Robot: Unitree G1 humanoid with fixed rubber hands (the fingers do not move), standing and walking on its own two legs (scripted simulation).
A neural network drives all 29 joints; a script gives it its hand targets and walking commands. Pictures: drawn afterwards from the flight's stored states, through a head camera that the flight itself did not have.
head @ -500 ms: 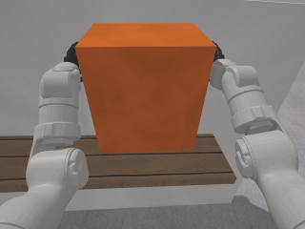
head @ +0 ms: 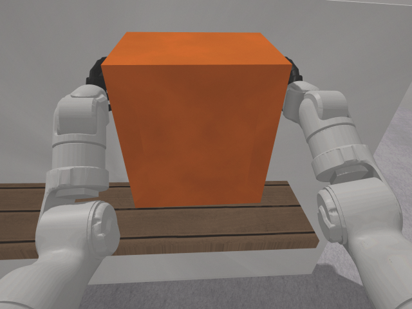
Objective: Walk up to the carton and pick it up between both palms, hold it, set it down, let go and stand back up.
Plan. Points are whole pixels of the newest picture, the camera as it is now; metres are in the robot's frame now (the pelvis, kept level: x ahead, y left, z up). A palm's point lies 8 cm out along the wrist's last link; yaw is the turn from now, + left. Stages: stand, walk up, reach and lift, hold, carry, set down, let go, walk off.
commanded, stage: hold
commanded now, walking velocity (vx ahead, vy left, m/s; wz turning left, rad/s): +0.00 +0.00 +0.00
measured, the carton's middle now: (196, 121) +0.37 -0.01 +0.26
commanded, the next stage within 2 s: set down in 0.98 s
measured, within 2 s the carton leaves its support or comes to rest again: neither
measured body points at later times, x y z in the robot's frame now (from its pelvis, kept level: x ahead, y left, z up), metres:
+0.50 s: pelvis +0.00 +0.00 +0.00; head -0.10 +0.02 +0.44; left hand +0.38 +0.17 +0.31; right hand +0.37 -0.18 +0.32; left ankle +0.01 +0.12 -0.75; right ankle +0.00 -0.11 -0.75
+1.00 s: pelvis +0.00 +0.00 +0.00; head -0.10 +0.02 +0.44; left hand +0.39 +0.16 +0.30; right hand +0.38 -0.18 +0.31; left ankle +0.01 +0.12 -0.75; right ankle +0.00 -0.11 -0.75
